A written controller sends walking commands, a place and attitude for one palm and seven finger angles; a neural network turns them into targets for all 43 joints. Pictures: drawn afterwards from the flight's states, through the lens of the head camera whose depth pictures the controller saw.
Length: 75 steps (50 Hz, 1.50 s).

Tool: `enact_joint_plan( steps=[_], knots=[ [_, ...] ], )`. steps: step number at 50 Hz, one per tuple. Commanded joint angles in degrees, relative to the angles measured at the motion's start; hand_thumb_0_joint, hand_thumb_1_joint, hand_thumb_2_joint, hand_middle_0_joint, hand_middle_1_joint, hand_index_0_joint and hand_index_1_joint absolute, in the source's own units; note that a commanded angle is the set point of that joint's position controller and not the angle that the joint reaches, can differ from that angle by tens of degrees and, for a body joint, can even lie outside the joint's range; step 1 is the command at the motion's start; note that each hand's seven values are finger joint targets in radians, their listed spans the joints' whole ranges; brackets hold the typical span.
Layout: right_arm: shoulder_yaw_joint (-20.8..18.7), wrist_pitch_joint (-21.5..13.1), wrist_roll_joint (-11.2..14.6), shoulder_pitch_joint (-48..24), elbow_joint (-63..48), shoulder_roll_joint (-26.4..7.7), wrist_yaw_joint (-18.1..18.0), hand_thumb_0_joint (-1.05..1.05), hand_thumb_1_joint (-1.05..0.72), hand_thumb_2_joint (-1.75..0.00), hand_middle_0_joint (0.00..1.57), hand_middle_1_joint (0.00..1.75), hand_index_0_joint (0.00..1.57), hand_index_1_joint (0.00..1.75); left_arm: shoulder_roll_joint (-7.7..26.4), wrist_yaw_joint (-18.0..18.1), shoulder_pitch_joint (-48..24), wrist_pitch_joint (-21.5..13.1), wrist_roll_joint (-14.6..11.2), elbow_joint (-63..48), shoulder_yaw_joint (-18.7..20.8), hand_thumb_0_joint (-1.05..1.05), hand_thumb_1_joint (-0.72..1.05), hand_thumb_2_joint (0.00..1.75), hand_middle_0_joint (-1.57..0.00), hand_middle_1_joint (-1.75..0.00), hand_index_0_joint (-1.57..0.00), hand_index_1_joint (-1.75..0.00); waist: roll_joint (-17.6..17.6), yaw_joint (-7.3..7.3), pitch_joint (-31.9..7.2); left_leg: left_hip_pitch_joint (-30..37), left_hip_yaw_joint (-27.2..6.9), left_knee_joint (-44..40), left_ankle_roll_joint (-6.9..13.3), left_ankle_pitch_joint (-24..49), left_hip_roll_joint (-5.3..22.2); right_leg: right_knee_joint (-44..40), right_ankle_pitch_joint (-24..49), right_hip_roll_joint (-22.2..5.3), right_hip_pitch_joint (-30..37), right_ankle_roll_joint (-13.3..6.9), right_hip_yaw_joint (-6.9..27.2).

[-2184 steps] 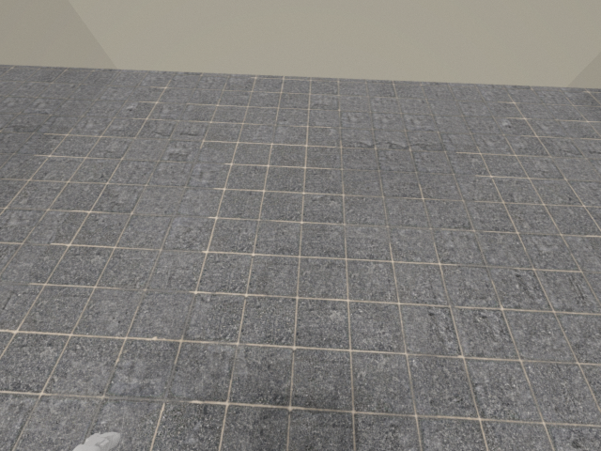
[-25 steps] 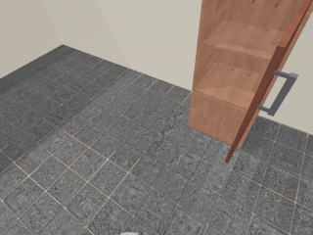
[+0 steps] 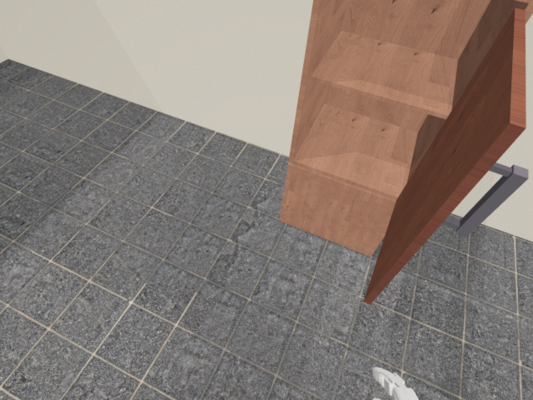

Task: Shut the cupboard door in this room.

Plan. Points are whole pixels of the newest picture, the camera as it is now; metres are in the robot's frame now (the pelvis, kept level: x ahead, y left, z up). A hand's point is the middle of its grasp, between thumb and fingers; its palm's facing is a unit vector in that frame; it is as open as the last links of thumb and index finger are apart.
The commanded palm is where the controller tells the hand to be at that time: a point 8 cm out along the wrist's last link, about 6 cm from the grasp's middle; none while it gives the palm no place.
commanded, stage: turn or walk to find it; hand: left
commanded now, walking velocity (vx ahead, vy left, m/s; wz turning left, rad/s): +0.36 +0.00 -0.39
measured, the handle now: (474, 199) +0.45 -0.28 +0.07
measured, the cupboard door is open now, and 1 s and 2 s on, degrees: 87 88 91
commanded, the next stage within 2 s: stand and wait in 0.42 s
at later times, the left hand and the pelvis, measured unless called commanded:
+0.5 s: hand (240, 270) +0.37 +0.10 -0.16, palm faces -0.25 -0.95 -0.20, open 7.3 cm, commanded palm none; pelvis +0.22 -0.05 +0.00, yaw -11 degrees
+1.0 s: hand (231, 260) +0.40 +0.13 -0.18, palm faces -0.19 -0.97 -0.16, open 7.3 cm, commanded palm none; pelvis +0.36 -0.03 +0.00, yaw -14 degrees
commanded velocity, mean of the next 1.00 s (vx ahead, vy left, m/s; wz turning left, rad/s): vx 0.15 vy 0.00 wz -0.10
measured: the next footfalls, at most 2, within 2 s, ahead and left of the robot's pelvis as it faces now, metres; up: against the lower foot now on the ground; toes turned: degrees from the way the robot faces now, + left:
right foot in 0.36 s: +0.32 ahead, -0.14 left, +0.00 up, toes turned -18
left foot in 0.76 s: +0.46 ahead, +0.05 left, +0.00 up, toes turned -5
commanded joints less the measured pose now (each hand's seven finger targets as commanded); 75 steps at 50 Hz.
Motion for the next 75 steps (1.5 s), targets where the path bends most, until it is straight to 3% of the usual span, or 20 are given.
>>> enact_joint_plan(
  steps=[1,6,11,13,15,16,17,18,19,21,24,27,34,37,40,42,46,48,51,75],
  knots=[
    [-2.3,-0.9,0.3,12.9,2.6,-7.8,-1.2,0.00,-0.90,-0.90,0.20,0.30,0.20,0.30,2.0,-0.8,-5.0,-0.9,0.4,-7.9,0.9,0.00,0.90,0.90,-0.20,-0.30,-0.20,-0.30,7.3,-3.81,2.1,5.6,-10.7,-20.0,3.1,14.3,16.8,5.8,7.9,-5.3,-14.8,1.1,0.2],
    [-2.4,-1.5,0.1,16.6,2.9,-6.7,-1.2,0.00,-0.90,-0.90,0.20,0.30,0.20,0.30,1.9,-1.5,-13.7,-0.1,0.7,-13.0,0.6,0.00,0.90,0.90,-0.20,-0.30,-0.20,-0.30,10.0,-4.13,2.8,10.4,-3.1,-19.1,2.8,28.7,14.2,-1.2,14.2,-5.0,-21.5,1.5,-2.2],
    [-2.7,-0.8,-0.3,18.5,4.4,-10.4,-0.8,0.00,-0.90,-0.90,0.20,0.30,0.20,0.30,3.2,-1.8,-23.8,-0.7,0.3,-17.0,-1.0,0.00,0.90,0.90,-0.20,-0.30,-0.20,-0.30,10.0,-5.68,2.5,15.4,1.5,-17.0,2.5,45.8,13.7,-23.9,13.9,-1.6,-12.7,-0.8,-8.3],
    [-3.0,-0.3,0.0,18.2,4.9,-12.7,-0.8,0.00,-0.90,-0.90,0.20,0.30,0.20,0.30,4.8,-1.4,-21.1,-1.0,0.2,-16.5,-0.9,0.00,0.90,0.90,-0.20,-0.30,-0.20,-0.30,9.3,-3.66,0.1,17.1,3.0,-11.8,2.1,60.1,14.4,-27.5,12.9,1.6,-4.9,-2.7,-10.2],
    [-3.2,0.1,0.3,16.5,4.8,-14.9,-0.8,0.00,-0.90,-0.90,0.20,0.30,0.20,0.30,7.3,-0.8,-11.0,-1.5,0.4,-13.3,-0.4,0.00,0.90,0.90,-0.20,-0.30,-0.20,-0.30,9.6,1.22,-6.4,17.1,4.1,1.7,0.9,64.2,13.5,-33.6,14.1,3.6,9.0,-4.1,-10.8],
    [-3.0,0.0,0.8,15.5,4.2,-14.4,-0.4,0.00,-0.90,-0.90,0.20,0.30,0.20,0.30,10.4,-0.4,-3.2,-2.0,0.6,-10.8,0.3,0.00,0.90,0.90,-0.20,-0.30,-0.20,-0.30,6.5,5.09,-10.3,9.5,4.6,13.1,-0.6,55.5,12.0,-37.2,19.1,1.8,23.1,-5.0,-8.9],
    [-2.1,0.2,1.8,16.2,3.5,-10.5,0.1,0.00,-0.90,-0.90,0.20,0.30,0.20,0.30,16.4,0.3,3.2,-2.6,0.8,-8.6,1.6,0.00,0.90,0.90,-0.20,-0.30,-0.20,-0.30,-4.0,7.16,-15.1,-8.2,4.4,31.9,-2.5,15.8,6.3,-37.0,25.5,-13.4,38.9,-10.1,8.6],
    [-1.8,0.4,1.9,16.1,1.8,-8.3,-0.2,0.00,-0.90,-0.90,0.20,0.30,0.20,0.30,19.7,0.6,4.6,-2.7,-0.7,-7.6,1.9,0.00,0.90,0.90,-0.20,-0.30,-0.20,-0.30,-9.2,5.01,-17.8,-19.9,-1.3,47.4,-3.8,-16.1,0.0,-40.4,40.9,-24.2,43.1,-15.8,26.5],
    [-1.8,0.6,1.7,15.2,1.7,-9.8,0.0,0.00,-0.90,-0.90,0.20,0.30,0.20,0.30,19.7,0.9,1.3,-3.0,-1.3,-9.0,2.3,0.00,0.90,0.90,-0.20,-0.30,-0.20,-0.30,-7.7,4.30,-17.7,-20.8,-9.4,49.8,-3.0,-11.2,2.5,-43.4,35.5,-23.5,37.4,-15.3,26.1],
    [-2.2,1.5,0.9,12.3,2.5,-10.1,0.1,0.00,-0.90,-0.90,0.20,0.30,0.20,0.30,14.6,1.2,-7.5,-2.9,-1.5,-11.0,1.1,0.00,0.90,0.90,-0.20,-0.30,-0.20,-0.30,1.2,0.02,-6.7,-22.3,-9.7,47.3,-3.2,-2.1,6.3,-46.8,23.1,-18.5,23.8,-12.3,17.6],
    [-1.5,3.4,0.3,17.9,5.1,-7.0,0.2,0.00,-0.90,-0.90,0.20,0.30,0.20,0.30,10.8,1.5,-12.7,-4.0,-0.8,-11.4,0.1,0.00,0.90,0.90,-0.20,-0.30,-0.20,-0.30,-1.2,-5.85,-3.4,-14.1,-7.4,37.5,-4.8,0.6,7.2,-50.0,29.6,-13.5,7.6,-9.4,5.9],
    [-1.1,4.0,0.6,18.8,5.3,-4.6,0.1,0.00,-0.90,-0.90,0.20,0.30,0.20,0.30,8.6,1.7,-13.8,-4.4,-0.7,-11.1,0.1,0.00,0.90,0.90,-0.20,-0.30,-0.20,-0.30,-3.7,-7.65,-2.5,-11.0,-5.7,28.4,-5.5,3.6,6.1,-51.1,33.9,-10.5,2.7,-9.9,1.3],
    [-0.5,2.1,0.8,10.3,4.4,-3.7,0.2,0.00,-0.90,-0.90,0.20,0.30,0.20,0.30,8.3,2.1,-9.0,-3.6,-0.7,-7.2,-0.2,0.00,0.90,0.90,-0.20,-0.30,-0.20,-0.30,-5.9,-3.91,-3.1,-8.8,-5.0,7.5,-4.6,6.7,2.4,-47.2,38.6,-10.8,13.9,-8.8,2.8],
    [-0.4,1.3,0.5,12.8,6.1,-5.1,-0.1,0.00,-0.90,-0.90,0.20,0.30,0.20,0.30,7.0,2.6,-6.9,-2.9,-0.9,-5.1,-0.7,0.00,0.90,0.90,-0.20,-0.30,-0.20,-0.30,-2.5,-4.87,-4.2,1.4,-5.9,-4.8,-3.8,18.8,1.8,-40.8,34.8,-8.6,13.9,-5.3,1.7],
    [-0.9,1.2,0.5,17.0,8.1,-11.0,-1.3,0.00,-0.90,-0.90,0.20,0.30,0.20,0.30,2.9,3.1,-0.6,-2.3,-1.7,-3.5,-2.2,0.00,0.90,0.90,-0.20,-0.30,-0.20,-0.30,17.1,-4.57,-11.3,16.8,-20.9,-8.5,6.6,51.4,18.1,-24.4,-5.1,-0.3,4.5,0.9,-3.5],
    [-0.8,2.3,0.5,14.3,7.9,-10.1,-2.1,0.00,-0.90,-0.90,0.20,0.30,0.20,0.30,3.3,3.0,-3.9,-1.3,-1.3,-3.3,-2.1,0.00,0.90,0.90,-0.20,-0.30,-0.20,-0.30,15.3,-4.75,-6.4,9.1,-22.0,-14.4,9.9,38.5,17.9,-16.0,-12.2,-1.3,2.9,0.3,-0.1],
    [-0.9,2.6,0.7,9.3,7.4,-9.0,-2.0,0.00,-0.90,-0.90,0.20,0.30,0.20,0.30,2.0,2.2,-3.9,-1.3,-1.2,-2.1,-2.5,0.00,0.90,0.90,-0.20,-0.30,-0.20,-0.30,7.5,-3.85,-7.9,9.8,-15.4,-12.4,8.3,33.0,12.9,-31.8,-4.8,-2.4,6.4,0.6,-1.6],
    [-0.9,2.8,1.2,8.2,7.3,-8.2,-1.8,0.00,-0.90,-0.90,0.20,0.30,0.20,0.30,2.1,2.5,-1.1,-1.3,-0.9,-0.6,-2.6,0.00,0.90,0.90,-0.20,-0.30,-0.20,-0.30,4.1,-2.82,-8.6,5.9,-12.6,-10.7,4.6,22.5,9.4,-44.3,7.9,-2.6,13.2,0.6,-1.6],
    [-0.4,2.9,1.5,7.9,7.6,-5.6,-1.2,0.00,-0.90,-0.90,0.20,0.30,0.20,0.30,4.3,2.6,-3.7,-1.9,-0.9,-0.9,-3.0,0.00,0.90,0.90,-0.20,-0.30,-0.20,-0.30,-0.6,-4.44,-3.4,3.3,-9.3,-11.3,-0.4,11.3,4.3,-48.3,14.4,-6.9,11.6,-1.3,2.9],
    [0.6,3.0,1.3,16.0,12.3,-4.1,-2.4,0.00,-0.90,-0.90,0.20,0.30,0.20,0.30,1.3,4.0,1.4,-1.5,-1.3,-0.2,-3.5,0.00,0.90,0.90,-0.20,-0.30,-0.20,-0.30,-0.2,-4.23,-0.6,8.2,-8.8,-10.3,0.0,23.7,4.2,-48.6,25.2,-6.0,15.8,-0.9,-0.4]
  ],
)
